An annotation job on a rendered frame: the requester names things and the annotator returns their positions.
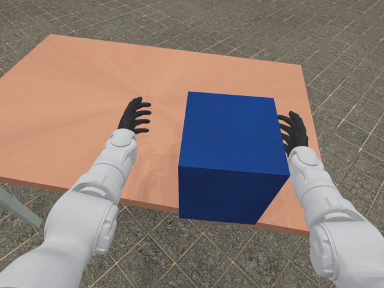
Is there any robot right forearm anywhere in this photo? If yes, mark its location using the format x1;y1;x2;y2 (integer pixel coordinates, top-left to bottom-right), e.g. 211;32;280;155
287;146;384;241

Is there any left robot hand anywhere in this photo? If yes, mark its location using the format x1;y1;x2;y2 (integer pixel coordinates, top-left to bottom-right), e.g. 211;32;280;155
117;97;151;134

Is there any left robot upper arm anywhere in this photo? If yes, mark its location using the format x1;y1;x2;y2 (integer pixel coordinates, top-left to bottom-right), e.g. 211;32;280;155
0;190;119;288

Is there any right robot upper arm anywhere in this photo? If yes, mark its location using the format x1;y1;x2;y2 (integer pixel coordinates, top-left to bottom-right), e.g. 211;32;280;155
310;221;384;288

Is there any carton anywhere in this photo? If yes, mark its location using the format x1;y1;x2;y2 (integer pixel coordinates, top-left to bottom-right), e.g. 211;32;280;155
178;91;290;225

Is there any right robot hand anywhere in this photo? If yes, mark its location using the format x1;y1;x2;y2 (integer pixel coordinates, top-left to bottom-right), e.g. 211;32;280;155
277;111;308;157

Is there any table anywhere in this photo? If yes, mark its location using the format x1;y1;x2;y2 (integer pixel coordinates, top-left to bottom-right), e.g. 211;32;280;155
0;34;322;237

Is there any robot left forearm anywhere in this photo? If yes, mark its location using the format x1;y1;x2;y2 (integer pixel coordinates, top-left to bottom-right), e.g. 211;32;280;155
44;128;137;240

